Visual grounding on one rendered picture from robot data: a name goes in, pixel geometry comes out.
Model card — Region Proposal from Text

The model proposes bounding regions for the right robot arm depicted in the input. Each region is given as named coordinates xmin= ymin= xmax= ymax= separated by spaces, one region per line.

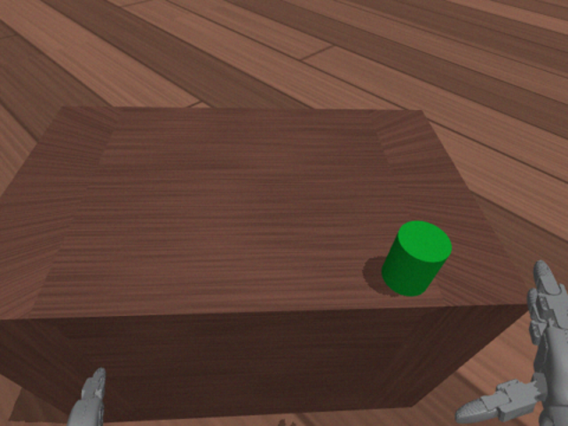
xmin=539 ymin=405 xmax=568 ymax=426

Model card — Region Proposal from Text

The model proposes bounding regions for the right robot hand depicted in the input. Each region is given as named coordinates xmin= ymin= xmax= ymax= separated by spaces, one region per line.
xmin=454 ymin=260 xmax=568 ymax=423

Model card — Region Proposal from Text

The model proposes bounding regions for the can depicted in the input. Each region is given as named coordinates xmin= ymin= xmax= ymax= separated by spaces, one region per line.
xmin=382 ymin=221 xmax=452 ymax=296

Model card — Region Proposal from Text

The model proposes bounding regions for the left robot hand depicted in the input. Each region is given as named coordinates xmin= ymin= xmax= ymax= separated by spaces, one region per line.
xmin=67 ymin=367 xmax=106 ymax=426

